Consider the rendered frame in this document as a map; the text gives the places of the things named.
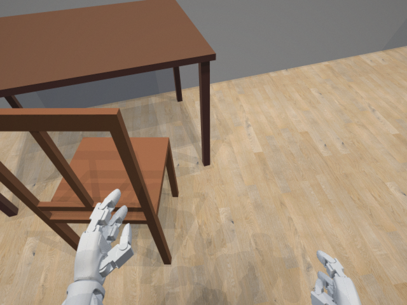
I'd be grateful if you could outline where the left robot forearm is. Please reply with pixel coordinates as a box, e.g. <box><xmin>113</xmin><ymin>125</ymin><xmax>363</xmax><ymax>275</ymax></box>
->
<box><xmin>61</xmin><ymin>280</ymin><xmax>106</xmax><ymax>305</ymax></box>

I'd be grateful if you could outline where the chair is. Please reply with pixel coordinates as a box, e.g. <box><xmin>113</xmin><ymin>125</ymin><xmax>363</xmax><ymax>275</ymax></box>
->
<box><xmin>0</xmin><ymin>108</ymin><xmax>179</xmax><ymax>264</ymax></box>

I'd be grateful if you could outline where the robot left hand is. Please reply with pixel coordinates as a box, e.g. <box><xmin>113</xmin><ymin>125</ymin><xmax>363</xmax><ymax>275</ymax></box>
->
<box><xmin>74</xmin><ymin>189</ymin><xmax>134</xmax><ymax>286</ymax></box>

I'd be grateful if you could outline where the table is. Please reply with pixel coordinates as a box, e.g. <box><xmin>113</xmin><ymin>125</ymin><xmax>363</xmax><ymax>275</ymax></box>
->
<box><xmin>0</xmin><ymin>0</ymin><xmax>216</xmax><ymax>217</ymax></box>

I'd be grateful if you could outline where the robot right hand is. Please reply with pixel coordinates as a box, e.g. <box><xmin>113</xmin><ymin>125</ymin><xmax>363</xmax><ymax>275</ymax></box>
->
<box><xmin>311</xmin><ymin>250</ymin><xmax>362</xmax><ymax>305</ymax></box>

